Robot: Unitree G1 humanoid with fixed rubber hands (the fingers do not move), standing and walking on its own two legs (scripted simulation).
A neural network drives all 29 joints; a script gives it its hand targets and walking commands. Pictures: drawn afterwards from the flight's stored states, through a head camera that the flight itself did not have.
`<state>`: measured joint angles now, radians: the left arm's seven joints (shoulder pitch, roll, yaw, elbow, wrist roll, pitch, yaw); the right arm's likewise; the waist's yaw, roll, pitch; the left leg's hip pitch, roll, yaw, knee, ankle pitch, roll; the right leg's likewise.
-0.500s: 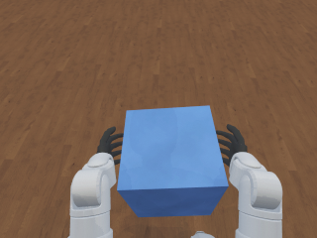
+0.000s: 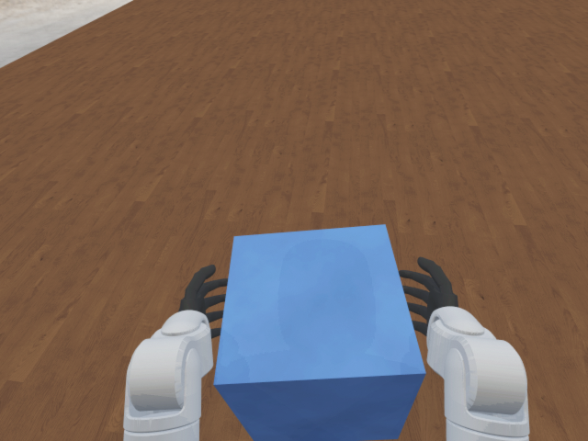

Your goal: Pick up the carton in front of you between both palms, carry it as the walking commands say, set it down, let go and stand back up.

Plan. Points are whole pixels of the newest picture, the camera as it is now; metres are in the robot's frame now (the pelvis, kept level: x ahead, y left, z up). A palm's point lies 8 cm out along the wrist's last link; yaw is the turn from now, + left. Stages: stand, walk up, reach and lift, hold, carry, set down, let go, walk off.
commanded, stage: carry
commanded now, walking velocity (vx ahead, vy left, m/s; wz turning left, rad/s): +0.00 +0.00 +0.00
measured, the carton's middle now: (317, 340) +0.28 +0.00 +0.00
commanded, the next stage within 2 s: hold in 1.90 s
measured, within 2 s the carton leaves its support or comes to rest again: neither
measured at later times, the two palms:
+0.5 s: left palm (200, 272) +0.33 +0.16 +0.09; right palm (416, 273) +0.33 -0.13 +0.09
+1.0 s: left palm (201, 291) +0.31 +0.17 +0.07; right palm (414, 290) +0.31 -0.13 +0.08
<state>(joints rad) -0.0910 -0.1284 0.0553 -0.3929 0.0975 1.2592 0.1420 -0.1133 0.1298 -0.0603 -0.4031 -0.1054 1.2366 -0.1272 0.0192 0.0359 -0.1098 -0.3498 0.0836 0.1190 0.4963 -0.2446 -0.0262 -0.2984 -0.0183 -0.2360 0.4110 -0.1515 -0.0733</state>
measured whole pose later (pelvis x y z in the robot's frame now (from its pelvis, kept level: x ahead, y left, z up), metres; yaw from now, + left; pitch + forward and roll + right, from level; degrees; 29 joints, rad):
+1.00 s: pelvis +0.05 +0.02 +0.00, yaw -1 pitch +2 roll +0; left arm -0.14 -0.13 0.07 -0.15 0.18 1.15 0.12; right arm -0.15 0.13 -0.07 -0.15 -0.18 1.10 -0.10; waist 0.00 0.00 -0.15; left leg -0.27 0.06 0.17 0.51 -0.27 0.02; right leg -0.27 -0.07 -0.19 0.51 -0.27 -0.01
